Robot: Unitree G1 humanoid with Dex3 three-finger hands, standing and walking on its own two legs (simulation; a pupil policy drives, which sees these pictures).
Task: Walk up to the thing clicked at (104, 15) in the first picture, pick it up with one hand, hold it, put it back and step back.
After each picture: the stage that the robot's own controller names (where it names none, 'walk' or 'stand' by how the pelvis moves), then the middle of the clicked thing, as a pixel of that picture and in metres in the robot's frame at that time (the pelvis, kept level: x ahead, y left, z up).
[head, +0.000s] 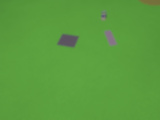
stand; (103, 15) +1.86 -0.25 -0.72
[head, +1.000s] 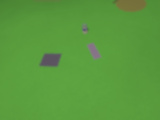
walk; (84, 28) +1.73 +0.13 -0.69
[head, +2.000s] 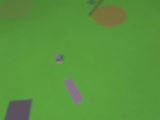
walk; (58, 57) +1.12 +0.37 -0.71
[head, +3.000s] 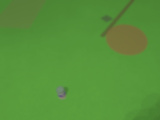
walk; (61, 92) +0.68 +0.30 -0.71
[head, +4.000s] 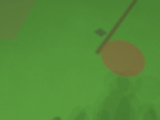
walk; out of the picture +0.41 +0.23 -0.70
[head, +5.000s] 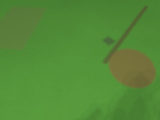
stand; out of the picture +0.35 +0.25 -0.72
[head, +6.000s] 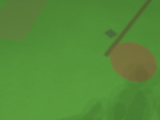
stand; out of the picture +0.37 +0.24 -0.72
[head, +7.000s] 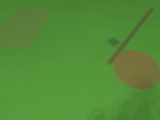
stand; out of the picture +0.37 +0.23 -0.72
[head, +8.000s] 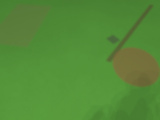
stand; out of the picture +0.37 +0.23 -0.72
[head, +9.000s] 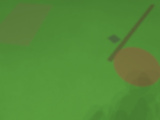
stand; out of the picture +0.38 +0.22 -0.72
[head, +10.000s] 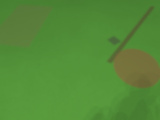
stand; out of the picture +0.38 +0.22 -0.72
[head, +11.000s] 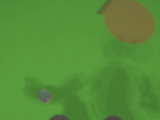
go down; (44, 96) +0.42 +0.24 -0.56
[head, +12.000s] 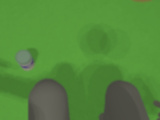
go down; (25, 60) +0.45 +0.29 -0.32
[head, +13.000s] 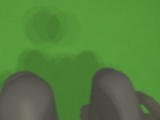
close in; out of the picture +0.41 +0.33 -0.24
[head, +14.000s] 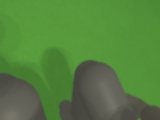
close; out of the picture +0.39 +0.35 -0.21
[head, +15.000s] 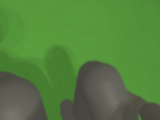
lift; out of the picture +0.37 +0.33 -0.21
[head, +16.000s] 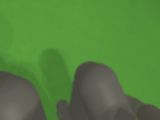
lift; out of the picture +0.36 +0.32 -0.22
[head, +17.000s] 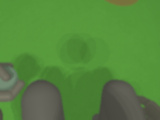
lift; (7, 82) +0.31 +0.28 -0.09
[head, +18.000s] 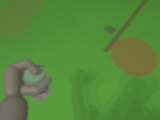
hold; (37, 83) +0.34 +0.18 +0.05
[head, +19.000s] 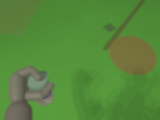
hold; (41, 89) +0.33 +0.18 +0.01
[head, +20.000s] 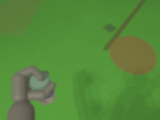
hold; (43, 88) +0.33 +0.17 +0.01
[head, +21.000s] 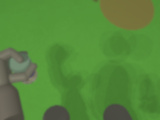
crouch; (24, 69) +0.40 +0.22 -0.06
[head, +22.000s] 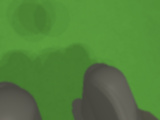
lower; out of the picture +0.41 +0.33 -0.19
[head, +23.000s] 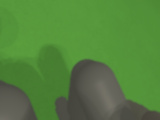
lower; out of the picture +0.40 +0.35 -0.22
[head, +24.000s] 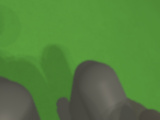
lower; out of the picture +0.39 +0.35 -0.22
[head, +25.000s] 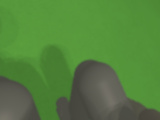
lower; out of the picture +0.39 +0.35 -0.22
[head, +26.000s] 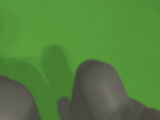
loosen; out of the picture +0.38 +0.35 -0.22
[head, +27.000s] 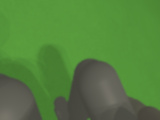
withdraw; out of the picture +0.38 +0.34 -0.22
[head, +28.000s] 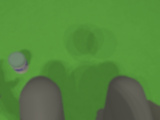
stand; (19, 63) +0.42 +0.30 -0.29
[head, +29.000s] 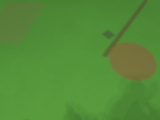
stand; out of the picture +0.37 +0.21 -0.65
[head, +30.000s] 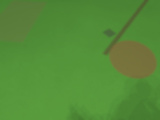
stand; out of the picture +0.40 +0.23 -0.66
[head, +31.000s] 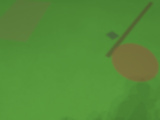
stand; out of the picture +0.39 +0.22 -0.69
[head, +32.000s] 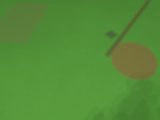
walk; out of the picture +0.40 +0.21 -0.72
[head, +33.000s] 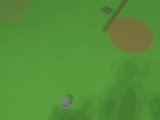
walk; (66, 102) +0.49 +0.19 -0.70
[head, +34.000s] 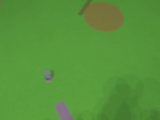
walk; (48, 75) +0.71 +0.31 -0.70
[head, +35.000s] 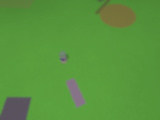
stand; (63, 57) +1.03 +0.28 -0.69
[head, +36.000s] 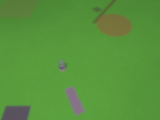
stand; (62, 65) +1.03 +0.27 -0.72
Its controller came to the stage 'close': yes
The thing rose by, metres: 0.72
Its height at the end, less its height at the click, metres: +0.00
